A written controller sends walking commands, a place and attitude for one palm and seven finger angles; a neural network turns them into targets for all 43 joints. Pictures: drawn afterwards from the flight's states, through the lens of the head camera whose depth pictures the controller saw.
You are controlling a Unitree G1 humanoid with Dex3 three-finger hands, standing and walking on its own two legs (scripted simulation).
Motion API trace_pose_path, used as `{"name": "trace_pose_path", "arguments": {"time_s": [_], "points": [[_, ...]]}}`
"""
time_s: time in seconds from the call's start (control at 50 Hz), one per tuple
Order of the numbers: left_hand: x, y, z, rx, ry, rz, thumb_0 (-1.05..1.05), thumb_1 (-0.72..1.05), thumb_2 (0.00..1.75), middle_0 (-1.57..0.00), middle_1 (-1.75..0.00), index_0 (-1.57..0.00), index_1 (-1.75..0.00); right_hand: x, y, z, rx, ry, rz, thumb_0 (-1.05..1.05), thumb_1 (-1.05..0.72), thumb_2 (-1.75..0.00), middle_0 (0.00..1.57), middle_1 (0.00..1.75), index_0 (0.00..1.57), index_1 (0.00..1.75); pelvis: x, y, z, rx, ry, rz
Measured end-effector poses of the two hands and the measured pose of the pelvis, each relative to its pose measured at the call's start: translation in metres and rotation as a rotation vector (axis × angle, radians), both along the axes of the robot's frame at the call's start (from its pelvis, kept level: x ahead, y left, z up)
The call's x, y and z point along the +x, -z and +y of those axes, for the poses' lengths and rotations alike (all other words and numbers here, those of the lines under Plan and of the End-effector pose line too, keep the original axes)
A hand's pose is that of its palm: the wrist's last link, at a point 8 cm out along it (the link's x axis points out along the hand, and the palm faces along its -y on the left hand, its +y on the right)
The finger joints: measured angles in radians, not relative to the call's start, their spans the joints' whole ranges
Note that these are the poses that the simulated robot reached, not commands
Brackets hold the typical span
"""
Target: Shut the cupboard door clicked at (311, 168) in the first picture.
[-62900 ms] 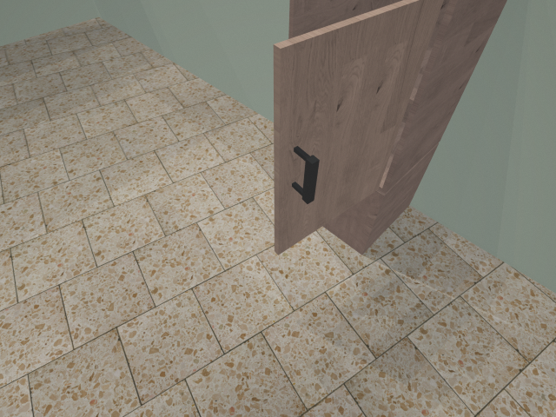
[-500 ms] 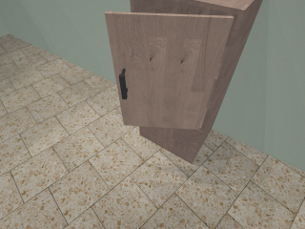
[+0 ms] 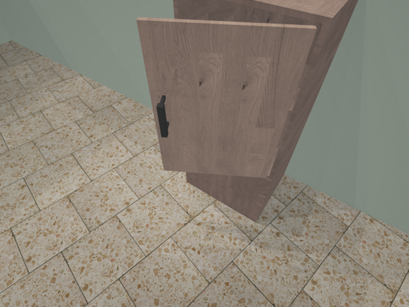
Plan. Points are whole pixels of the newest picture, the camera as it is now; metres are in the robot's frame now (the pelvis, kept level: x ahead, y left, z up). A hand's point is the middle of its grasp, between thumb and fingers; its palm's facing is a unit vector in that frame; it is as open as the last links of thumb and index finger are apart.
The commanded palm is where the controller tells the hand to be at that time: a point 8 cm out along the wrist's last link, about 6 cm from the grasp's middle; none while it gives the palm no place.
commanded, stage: look again from close up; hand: left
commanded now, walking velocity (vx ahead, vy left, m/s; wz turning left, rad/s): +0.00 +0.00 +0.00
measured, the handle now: (164, 116) +0.65 +0.17 -0.03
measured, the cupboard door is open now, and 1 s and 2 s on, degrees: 30 30 30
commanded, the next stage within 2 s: raise the hand and make a fist in 0.64 s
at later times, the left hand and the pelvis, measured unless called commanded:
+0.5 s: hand out of the picture -0.02 +0.15 -0.18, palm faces +0.05 -0.99 -0.16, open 7.4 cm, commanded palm none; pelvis +0.00 +0.00 +0.00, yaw +0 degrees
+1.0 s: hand (131, 274) +0.19 +0.16 -0.03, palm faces +0.09 -1.00 -0.02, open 6.8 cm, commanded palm +0.11 +0.21 -0.07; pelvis -0.03 +0.00 -0.05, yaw +1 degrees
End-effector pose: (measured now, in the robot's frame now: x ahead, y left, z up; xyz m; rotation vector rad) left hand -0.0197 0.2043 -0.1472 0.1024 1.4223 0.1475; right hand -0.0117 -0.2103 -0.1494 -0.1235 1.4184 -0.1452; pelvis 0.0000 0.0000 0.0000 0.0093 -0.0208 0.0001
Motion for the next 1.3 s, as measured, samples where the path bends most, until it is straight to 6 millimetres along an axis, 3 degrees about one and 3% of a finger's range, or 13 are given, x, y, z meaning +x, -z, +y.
{"name": "trace_pose_path", "arguments": {"time_s": [0.2, 0.76, 0.78, 0.84, 0.88, 0.94, 1.0, 1.08, 1.16, 1.22, 1.3], "points": [[-0.004, 0.001, -0.007, -0.013, -0.009, 0.008, 0.01, 0.91, 0.90, -0.20, -0.30, -0.20, -0.30, 0.005, -0.002, -0.005, -0.009, -0.010, -0.006, 0.01, -0.92, -0.90, 0.20, 0.30, 0.20, 0.30, 0.002, -0.001, -0.002, -0.001, -0.004, -0.001], [-0.007, -0.001, -0.006, 0.003, -0.015, 0.017, 0.01, 0.91, 0.90, -0.20, -0.30, -0.20, -0.30, -0.007, 0.001, 0.005, 0.026, -0.009, 0.033, 0.01, -0.91, -0.90, 0.20, 0.30, 0.20, 0.30, 0.003, 0.000, -0.004, -0.006, -0.008, 0.011], [0.003, -0.005, -0.002, 0.004, -0.061, -0.031, 0.01, 0.92, 0.90, -0.20, -0.30, -0.20, -0.30, -0.005, 0.000, 0.002, 0.005, -0.015, 0.004, 0.01, -0.92, -0.90, 0.20, 0.30, 0.20, 0.30, 0.002, 0.001, -0.003, -0.008, -0.004, 0.008], [0.051, -0.046, 0.028, 0.117, -0.077, -0.358, 0.06, 0.98, 0.90, -0.21, -0.31, -0.21, -0.30, 0.016, -0.009, -0.018, -0.069, 0.002, -0.224, 0.03, -0.93, -0.90, 0.20, 0.30, 0.21, 0.30, 0.001, 0.005, -0.003, -0.003, 0.001, 0.023], [0.091, -0.076, 0.035, 0.146, -0.052, -0.595, 0.06, 0.98, 0.90, -0.22, -0.32, -0.22, -0.31, 0.038, -0.013, -0.032, -0.096, -0.008, -0.379, 0.03, -0.93, -0.90, 0.20, 0.30, 0.21, 0.30, -0.004, 0.010, 0.000, -0.005, -0.024, 0.037], [0.147, -0.107, 0.027, 0.109, 0.015, -0.941, 0.05, 0.97, 0.90, -0.24, -0.35, -0.24, -0.34, 0.076, -0.018, -0.050, -0.134, -0.056, -0.592, 0.03, -0.92, -0.90, 0.20, 0.30, 0.21, 0.30, -0.016, 0.026, 0.003, -0.005, -0.039, 0.097], [0.181, -0.119, 0.004, -0.038, 0.069, -1.260, 0.04, 0.96, 0.90, -0.28, -0.39, -0.27, -0.39, 0.116, -0.025, -0.060, -0.165, -0.108, -0.767, 0.02, -0.92, -0.90, 0.20, 0.30, 0.20, 0.30, -0.025, 0.049, 0.003, 0.005, -0.018, 0.172], [0.178, -0.106, -0.019, -0.189, 0.180, -1.511, 0.02, 0.94, 0.90, -0.34, -0.46, -0.34, -0.45, 0.165, -0.029, -0.061, -0.184, -0.178, -0.919, 0.02, -0.91, -0.90, 0.20, 0.30, 0.20, 0.30, -0.033, 0.086, -0.001, 0.013, -0.001, 0.235], [0.150, -0.068, -0.013, -0.192, 0.166, -1.391, 0.02, 0.92, 0.90, -0.42, -0.54, -0.41, -0.53, 0.202, -0.021, -0.044, -0.151, -0.216, -0.988, 0.01, -0.91, -0.90, 0.19, 0.30, 0.20, 0.30, -0.039, 0.113, -0.003, 0.002, -0.008, 0.246], [0.127, -0.055, 0.004, -0.118, 0.123, -1.288, 0.02, 0.91, 0.90, -0.47, -0.59, -0.47, -0.59, 0.215, -0.011, -0.021, -0.102, -0.247, -0.997, 0.01, -0.91, -0.90, 0.19, 0.30, 0.20, 0.30, -0.041, 0.122, -0.004, -0.019, -0.019, 0.257], [0.120, -0.076, 0.020, -0.034, 0.128, -1.369, 0.02, 0.91, 0.90, -0.54, -0.67, -0.54, -0.67, 0.212, 0.011, 0.008, -0.032, -0.292, -0.962, 0.01, -0.90, -0.90, 0.20, 0.30, 0.20, 0.30, -0.046, 0.129, -0.004, -0.052, -0.032, 0.277]]}}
